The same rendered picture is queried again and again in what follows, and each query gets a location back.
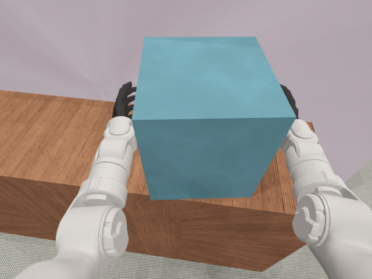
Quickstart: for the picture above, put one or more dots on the right robot upper arm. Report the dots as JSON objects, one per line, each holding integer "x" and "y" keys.
{"x": 338, "y": 231}

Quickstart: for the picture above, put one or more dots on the carton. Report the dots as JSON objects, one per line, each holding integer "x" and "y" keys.
{"x": 209, "y": 116}

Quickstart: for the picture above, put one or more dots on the left robot upper arm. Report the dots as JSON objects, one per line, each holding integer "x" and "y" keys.
{"x": 88, "y": 239}

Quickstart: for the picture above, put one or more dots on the left robot hand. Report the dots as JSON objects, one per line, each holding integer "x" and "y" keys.
{"x": 121, "y": 107}

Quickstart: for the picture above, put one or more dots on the right robot forearm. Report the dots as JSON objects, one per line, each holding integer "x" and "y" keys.
{"x": 308, "y": 166}

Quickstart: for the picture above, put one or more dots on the left robot forearm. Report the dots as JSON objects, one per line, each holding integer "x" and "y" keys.
{"x": 110, "y": 170}

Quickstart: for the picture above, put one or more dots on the pedestal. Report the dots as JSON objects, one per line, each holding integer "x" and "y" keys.
{"x": 47, "y": 147}

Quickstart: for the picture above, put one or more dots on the right robot hand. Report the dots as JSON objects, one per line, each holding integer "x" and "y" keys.
{"x": 290, "y": 99}

